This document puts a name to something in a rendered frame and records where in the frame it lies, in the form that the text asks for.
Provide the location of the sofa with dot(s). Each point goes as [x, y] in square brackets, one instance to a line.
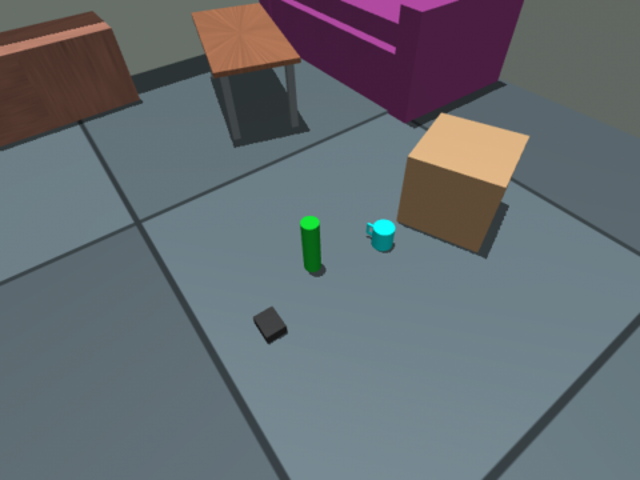
[408, 56]

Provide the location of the coffee table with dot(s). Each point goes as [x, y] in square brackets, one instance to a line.
[243, 39]

